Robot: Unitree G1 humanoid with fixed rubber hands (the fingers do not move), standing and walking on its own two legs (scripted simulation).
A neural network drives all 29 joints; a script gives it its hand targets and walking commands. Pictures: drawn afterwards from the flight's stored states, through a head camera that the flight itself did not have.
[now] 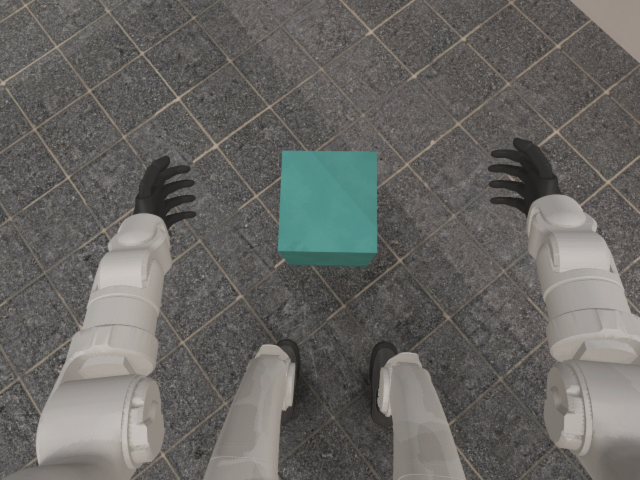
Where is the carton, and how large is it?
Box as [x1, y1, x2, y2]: [278, 151, 376, 266]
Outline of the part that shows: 282,151 278,251 289,264 366,266 376,253 376,152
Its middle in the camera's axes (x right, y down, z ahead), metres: +0.02 -0.06 +0.96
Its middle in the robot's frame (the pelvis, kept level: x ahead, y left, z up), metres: +0.54 +0.04 -0.56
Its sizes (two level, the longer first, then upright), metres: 0.230 0.213 0.248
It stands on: the floor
